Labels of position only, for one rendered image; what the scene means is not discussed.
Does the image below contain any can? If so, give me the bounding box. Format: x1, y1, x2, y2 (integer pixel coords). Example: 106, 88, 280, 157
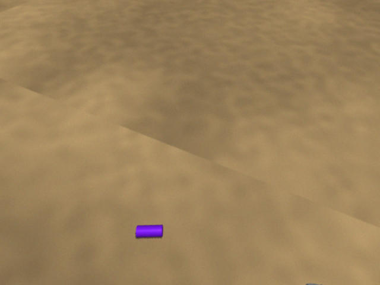
136, 225, 163, 238

